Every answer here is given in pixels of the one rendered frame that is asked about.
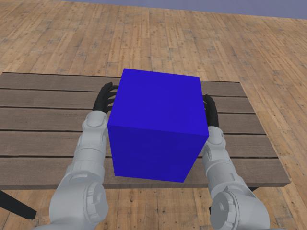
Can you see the left robot hand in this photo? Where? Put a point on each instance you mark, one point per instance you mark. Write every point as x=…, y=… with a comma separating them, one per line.
x=102, y=101

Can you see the carton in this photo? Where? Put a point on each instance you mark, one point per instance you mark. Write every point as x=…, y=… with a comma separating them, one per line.
x=157, y=126

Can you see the table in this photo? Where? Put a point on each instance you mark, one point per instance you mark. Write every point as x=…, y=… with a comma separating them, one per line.
x=41, y=118

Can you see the robot left upper arm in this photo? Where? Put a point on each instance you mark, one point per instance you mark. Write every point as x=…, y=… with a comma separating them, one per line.
x=79, y=206

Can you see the right robot hand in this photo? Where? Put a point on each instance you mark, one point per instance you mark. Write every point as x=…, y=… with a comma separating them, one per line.
x=211, y=112

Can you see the left robot forearm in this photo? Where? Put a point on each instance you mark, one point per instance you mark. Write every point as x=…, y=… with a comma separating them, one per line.
x=90, y=152

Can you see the right robot forearm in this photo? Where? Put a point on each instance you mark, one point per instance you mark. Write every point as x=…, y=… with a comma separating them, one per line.
x=219, y=168

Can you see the robot right upper arm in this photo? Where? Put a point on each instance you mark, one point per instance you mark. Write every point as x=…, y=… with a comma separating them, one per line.
x=234, y=211

